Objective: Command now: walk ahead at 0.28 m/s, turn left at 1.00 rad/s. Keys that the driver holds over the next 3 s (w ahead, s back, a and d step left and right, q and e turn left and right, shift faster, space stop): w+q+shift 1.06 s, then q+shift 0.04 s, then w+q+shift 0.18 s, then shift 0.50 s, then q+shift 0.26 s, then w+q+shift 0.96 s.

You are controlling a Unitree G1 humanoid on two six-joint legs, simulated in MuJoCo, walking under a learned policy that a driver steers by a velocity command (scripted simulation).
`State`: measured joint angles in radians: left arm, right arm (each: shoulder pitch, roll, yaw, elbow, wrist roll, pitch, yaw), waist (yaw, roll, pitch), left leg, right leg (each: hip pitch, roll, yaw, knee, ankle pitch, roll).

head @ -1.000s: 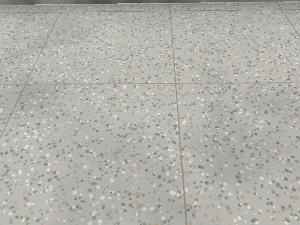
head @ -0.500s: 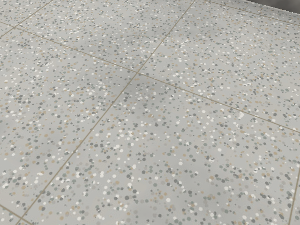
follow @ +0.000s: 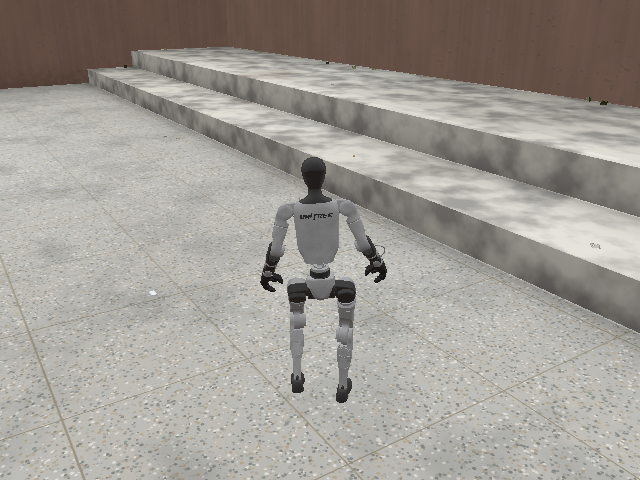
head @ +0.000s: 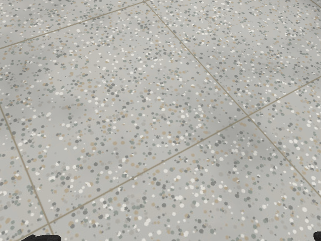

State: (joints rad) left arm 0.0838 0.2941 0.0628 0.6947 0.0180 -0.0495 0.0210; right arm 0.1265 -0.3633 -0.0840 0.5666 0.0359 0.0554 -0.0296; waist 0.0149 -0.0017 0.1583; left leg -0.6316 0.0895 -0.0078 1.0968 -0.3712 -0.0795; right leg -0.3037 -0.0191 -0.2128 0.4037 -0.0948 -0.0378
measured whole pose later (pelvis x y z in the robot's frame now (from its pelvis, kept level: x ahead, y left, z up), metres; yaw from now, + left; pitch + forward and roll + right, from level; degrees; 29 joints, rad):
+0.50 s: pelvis +0.26 +0.10 +0.00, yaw +28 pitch +2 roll -1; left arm 0.04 0.31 0.02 0.63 0.03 0.00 -0.06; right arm 0.52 -0.29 -0.05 0.78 -0.01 -0.04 0.02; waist -0.11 -0.03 0.02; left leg 0.05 -0.08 -0.17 0.31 -0.39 0.10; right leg -0.64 -0.07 0.01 0.75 -0.17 0.08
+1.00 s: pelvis +0.61 +0.32 -0.02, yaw +56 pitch +1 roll -2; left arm 0.55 0.27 0.04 0.91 0.03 -0.08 0.01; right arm -0.12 -0.31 0.00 0.58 -0.03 -0.01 0.11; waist 0.08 0.02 0.06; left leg -0.75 0.01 0.14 0.80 -0.08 0.18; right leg 0.27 -0.03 -0.36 0.23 -0.45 0.09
